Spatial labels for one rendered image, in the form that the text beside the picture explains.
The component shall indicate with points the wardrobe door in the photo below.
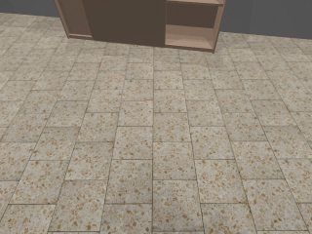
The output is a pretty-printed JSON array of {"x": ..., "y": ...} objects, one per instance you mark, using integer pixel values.
[
  {"x": 75, "y": 17},
  {"x": 142, "y": 21}
]

